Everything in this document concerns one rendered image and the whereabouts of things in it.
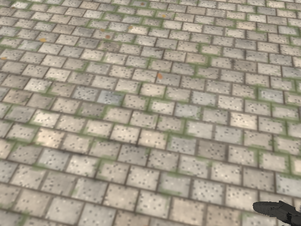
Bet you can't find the right robot hand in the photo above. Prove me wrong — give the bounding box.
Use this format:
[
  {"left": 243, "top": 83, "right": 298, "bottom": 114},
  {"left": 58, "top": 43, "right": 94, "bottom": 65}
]
[{"left": 253, "top": 201, "right": 301, "bottom": 226}]

